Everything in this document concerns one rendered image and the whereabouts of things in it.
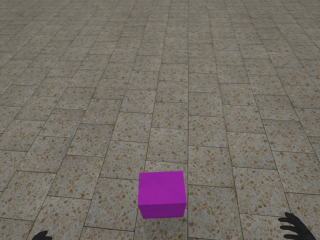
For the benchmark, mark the carton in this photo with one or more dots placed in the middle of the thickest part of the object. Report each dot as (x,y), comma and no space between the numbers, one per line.
(161,194)

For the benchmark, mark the robot left hand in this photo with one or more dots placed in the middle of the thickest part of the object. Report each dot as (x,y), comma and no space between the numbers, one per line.
(42,236)

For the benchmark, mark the robot right hand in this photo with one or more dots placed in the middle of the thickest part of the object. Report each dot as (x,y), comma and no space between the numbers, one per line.
(299,228)

